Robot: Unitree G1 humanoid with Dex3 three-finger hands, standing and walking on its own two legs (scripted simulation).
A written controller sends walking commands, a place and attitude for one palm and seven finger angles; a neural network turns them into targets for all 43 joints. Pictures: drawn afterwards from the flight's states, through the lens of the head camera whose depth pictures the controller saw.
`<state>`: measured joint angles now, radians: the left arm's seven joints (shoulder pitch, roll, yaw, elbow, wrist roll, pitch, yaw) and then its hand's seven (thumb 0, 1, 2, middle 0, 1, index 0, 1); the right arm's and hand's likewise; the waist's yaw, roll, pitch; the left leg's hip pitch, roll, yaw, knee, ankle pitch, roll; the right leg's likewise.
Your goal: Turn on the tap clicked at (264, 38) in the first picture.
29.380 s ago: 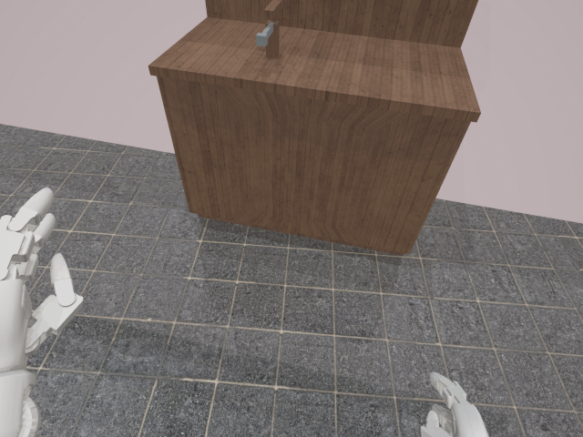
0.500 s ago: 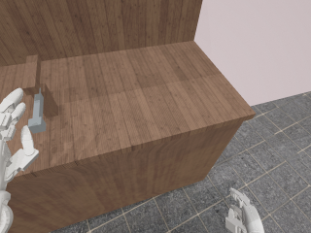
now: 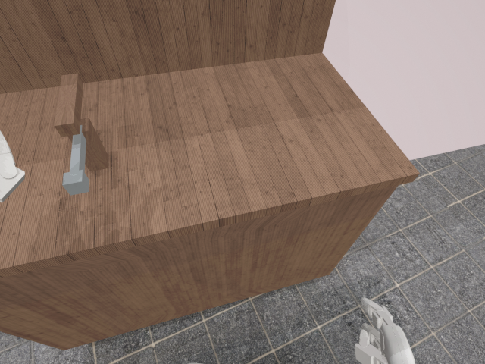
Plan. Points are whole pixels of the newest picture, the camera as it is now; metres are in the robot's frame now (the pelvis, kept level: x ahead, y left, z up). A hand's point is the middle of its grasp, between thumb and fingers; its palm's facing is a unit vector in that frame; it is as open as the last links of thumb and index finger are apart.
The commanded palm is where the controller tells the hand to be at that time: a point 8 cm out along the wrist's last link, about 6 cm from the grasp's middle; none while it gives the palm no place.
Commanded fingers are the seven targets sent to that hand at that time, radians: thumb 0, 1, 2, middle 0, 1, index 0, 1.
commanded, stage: come to a stop and stand still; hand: left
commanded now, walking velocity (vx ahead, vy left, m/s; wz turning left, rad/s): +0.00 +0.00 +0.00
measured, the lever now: (76, 182) +0.33 +0.32 +0.09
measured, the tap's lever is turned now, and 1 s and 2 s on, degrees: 0 0 0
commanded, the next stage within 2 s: look again from close up in 0.76 s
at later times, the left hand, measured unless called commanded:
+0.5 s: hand out of the picture +0.24 +0.32 +0.18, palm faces +0.42 -0.85 -0.33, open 7.4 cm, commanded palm +0.17 +0.36 +0.18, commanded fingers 0.00 0.90 0.90 -0.20 -0.30 -0.20 -0.30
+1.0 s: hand out of the picture +0.21 +0.36 +0.18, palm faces +0.38 -0.84 -0.38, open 7.4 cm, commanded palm +0.16 +0.39 +0.18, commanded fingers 0.00 0.90 0.90 -0.20 -0.30 -0.20 -0.30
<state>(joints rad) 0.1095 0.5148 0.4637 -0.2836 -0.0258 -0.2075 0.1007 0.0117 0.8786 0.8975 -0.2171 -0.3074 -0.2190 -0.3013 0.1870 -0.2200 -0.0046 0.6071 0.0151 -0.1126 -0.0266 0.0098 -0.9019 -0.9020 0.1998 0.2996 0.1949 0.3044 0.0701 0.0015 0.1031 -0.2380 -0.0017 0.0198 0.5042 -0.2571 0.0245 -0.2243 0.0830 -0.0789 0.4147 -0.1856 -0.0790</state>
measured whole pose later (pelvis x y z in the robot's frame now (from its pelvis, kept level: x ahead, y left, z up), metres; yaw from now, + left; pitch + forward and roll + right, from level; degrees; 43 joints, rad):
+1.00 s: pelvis +0.00 +0.11 +0.00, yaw +0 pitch -4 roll +0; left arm 0.43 0.41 0.42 -0.60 -0.05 -0.18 0.08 0.01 0.89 0.90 -0.21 -0.31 -0.21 -0.30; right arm 0.14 -0.18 -0.01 0.55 0.02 -0.05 0.02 0.01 -0.90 -0.90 0.20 0.30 0.20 0.30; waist 0.03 -0.09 0.13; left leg -0.49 -0.05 -0.06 1.18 -0.42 -0.02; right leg -0.23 -0.05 -0.05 0.53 -0.23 0.00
